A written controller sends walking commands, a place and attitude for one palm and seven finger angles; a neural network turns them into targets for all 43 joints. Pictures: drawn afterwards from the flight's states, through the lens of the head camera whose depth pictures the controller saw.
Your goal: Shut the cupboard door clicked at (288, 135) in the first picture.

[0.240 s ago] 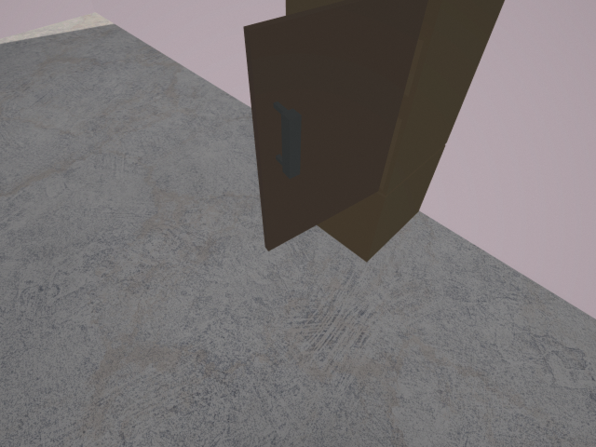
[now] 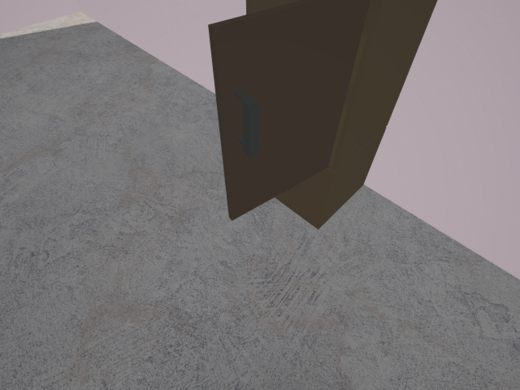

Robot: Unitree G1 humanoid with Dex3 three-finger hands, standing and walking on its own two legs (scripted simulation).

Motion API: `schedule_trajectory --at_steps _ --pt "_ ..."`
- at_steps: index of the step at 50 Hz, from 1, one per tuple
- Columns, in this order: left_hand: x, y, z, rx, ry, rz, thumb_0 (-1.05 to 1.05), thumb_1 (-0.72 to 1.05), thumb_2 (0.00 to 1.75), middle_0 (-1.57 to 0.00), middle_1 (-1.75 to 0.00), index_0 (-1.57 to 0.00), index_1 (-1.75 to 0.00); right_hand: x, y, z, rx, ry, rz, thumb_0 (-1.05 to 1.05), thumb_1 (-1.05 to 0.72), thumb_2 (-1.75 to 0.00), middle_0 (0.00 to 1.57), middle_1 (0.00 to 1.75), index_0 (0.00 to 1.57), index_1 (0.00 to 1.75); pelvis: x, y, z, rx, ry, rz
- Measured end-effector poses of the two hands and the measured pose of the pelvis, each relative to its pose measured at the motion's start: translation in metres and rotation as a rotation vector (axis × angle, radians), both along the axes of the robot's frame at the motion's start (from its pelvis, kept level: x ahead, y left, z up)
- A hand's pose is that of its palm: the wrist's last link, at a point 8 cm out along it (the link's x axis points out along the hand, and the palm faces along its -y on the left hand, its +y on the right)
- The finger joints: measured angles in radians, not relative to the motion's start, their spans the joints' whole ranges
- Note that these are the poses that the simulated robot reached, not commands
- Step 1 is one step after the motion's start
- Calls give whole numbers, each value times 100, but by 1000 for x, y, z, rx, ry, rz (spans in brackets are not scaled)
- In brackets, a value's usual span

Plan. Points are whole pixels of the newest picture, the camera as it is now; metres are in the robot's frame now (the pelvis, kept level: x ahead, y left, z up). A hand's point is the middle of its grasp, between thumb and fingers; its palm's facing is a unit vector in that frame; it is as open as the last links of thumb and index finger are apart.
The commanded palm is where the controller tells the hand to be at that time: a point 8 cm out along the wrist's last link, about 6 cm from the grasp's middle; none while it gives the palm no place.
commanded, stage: stand and wait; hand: left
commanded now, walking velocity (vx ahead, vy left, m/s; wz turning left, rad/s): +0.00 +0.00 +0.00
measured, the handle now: (245, 123) +0.65 +0.07 +0.03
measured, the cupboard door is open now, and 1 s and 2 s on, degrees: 79 79 79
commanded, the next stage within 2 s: look at it before walking up in 0.04 s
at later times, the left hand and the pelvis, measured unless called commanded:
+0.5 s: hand out of the picture +0.07 +0.24 -0.16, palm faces -0.03 -0.94 -0.33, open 7.3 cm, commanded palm none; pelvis +0.00 -0.01 +0.00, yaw +0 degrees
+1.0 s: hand out of the picture +0.06 +0.21 -0.18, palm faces -0.10 -0.95 -0.28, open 7.3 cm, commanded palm none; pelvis -0.02 -0.01 -0.01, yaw -8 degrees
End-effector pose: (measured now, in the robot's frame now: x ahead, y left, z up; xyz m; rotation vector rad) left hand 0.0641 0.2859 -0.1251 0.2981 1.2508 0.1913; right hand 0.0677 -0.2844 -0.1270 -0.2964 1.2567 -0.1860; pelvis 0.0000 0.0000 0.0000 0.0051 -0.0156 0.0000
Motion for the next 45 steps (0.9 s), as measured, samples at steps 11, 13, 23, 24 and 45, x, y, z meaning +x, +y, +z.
schedule_trajectory --at_steps 11,13,23,24,45 --pt "7 -1 2 4 -19 -5 0 91 90 -21 -30 -21 -30 3 -5 2 -6 -11 0 0 -91 -90 20 30 20 30 1 -3 0 0 -3 0" --pt "8 -2 2 5 -21 -6 0 91 90 -21 -30 -21 -30 4 -6 2 -7 -13 1 0 -91 -90 20 30 20 30 1 -3 0 0 -4 -1" --pt "5 -2 2 5 -16 -11 0 91 90 -21 -30 -21 -30 3 -8 3 -9 -16 0 0 -91 -90 20 30 20 30 0 -5 0 0 -5 -4" --pt "5 -2 2 5 -15 -11 0 91 90 -21 -30 -21 -30 3 -9 4 -9 -16 -1 0 -91 -90 20 30 20 30 0 -5 0 0 -6 -5" --pt "-4 -12 -8 -12 31 -28 0 91 90 -20 -30 -21 -30 -15 1 -3 3 -34 -64 0 -91 -90 20 30 20 30 -10 -4 -5 0 -3 -71"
